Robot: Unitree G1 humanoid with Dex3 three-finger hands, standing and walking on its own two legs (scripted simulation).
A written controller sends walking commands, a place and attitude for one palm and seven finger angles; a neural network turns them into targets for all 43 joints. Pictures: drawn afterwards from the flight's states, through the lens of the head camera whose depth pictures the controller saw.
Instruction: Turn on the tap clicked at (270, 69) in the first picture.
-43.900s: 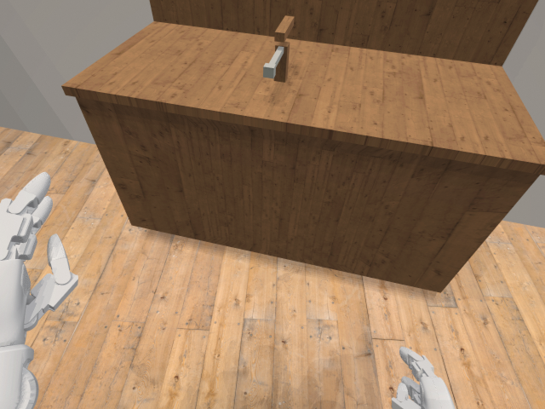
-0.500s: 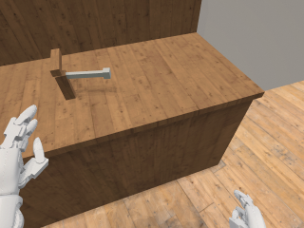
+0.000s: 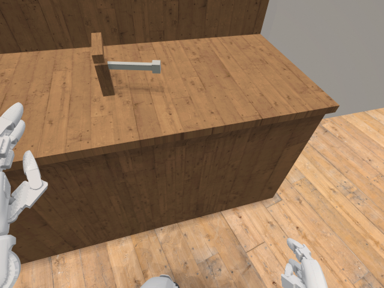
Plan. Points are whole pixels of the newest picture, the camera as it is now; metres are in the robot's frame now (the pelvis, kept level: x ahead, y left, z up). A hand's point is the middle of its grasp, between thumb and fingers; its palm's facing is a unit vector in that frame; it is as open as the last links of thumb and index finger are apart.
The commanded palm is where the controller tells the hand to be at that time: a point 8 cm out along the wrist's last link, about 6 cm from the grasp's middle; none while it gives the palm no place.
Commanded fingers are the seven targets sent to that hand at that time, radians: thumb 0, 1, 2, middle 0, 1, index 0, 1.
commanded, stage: step back with the hand held close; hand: left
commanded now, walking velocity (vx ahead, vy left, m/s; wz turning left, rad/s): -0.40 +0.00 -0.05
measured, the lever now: (156, 66) +0.68 +0.17 +0.11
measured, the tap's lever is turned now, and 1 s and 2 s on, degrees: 75 75 75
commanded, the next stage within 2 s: stop stepping back and stand still in 0.36 s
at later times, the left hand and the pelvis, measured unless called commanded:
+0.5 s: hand out of the picture +0.03 +0.28 +0.19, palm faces +0.52 -0.82 -0.25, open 7.4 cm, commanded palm -0.01 +0.31 +0.20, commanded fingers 0.00 0.90 0.90 -0.20 -0.30 -0.20 -0.30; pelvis -0.15 +0.02 -0.01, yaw +4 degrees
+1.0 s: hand out of the picture -0.10 +0.27 +0.21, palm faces +0.38 -0.83 -0.40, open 7.4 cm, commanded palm -0.14 +0.31 +0.20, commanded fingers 0.00 0.90 0.90 -0.20 -0.30 -0.20 -0.30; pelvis -0.31 +0.04 +0.01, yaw -3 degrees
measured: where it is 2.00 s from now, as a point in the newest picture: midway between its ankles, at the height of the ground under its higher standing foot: outside the picture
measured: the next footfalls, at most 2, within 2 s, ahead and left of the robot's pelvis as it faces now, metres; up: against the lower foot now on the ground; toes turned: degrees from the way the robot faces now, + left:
right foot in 0.42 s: -0.19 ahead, -0.08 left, +0.00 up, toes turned +3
left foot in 0.62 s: -0.11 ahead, +0.14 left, +0.00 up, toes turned +5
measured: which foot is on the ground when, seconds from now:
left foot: down 0.00-0.42, up 0.44-0.60, down 0.62-0.92, up 0.94-1.00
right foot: down 0.00-0.16, up 0.18-0.40, down 0.42-0.62, up 0.64-0.94, down 0.96-1.00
